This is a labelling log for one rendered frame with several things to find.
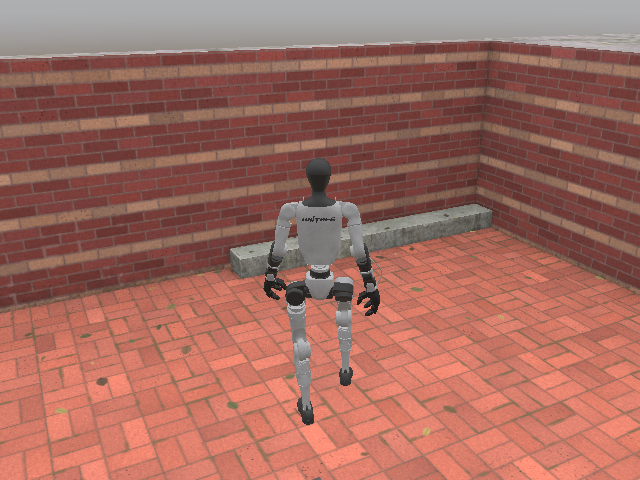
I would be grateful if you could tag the right robot shin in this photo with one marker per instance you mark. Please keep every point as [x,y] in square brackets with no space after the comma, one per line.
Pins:
[345,342]

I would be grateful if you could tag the right robot hand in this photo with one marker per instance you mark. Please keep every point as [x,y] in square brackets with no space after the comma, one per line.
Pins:
[374,301]

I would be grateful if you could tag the robot right upper arm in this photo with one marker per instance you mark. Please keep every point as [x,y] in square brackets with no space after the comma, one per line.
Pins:
[351,212]

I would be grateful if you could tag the robot left upper arm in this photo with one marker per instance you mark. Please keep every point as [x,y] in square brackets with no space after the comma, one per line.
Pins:
[287,212]

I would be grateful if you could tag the left robot hand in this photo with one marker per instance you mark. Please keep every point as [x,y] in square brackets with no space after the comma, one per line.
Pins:
[276,285]

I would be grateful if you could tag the left robot forearm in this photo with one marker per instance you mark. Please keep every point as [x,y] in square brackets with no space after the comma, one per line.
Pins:
[272,265]

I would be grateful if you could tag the right robot forearm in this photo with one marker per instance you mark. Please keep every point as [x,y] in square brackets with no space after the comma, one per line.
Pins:
[366,271]

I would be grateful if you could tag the robot right foot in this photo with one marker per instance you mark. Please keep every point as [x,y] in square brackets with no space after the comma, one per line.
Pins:
[345,378]

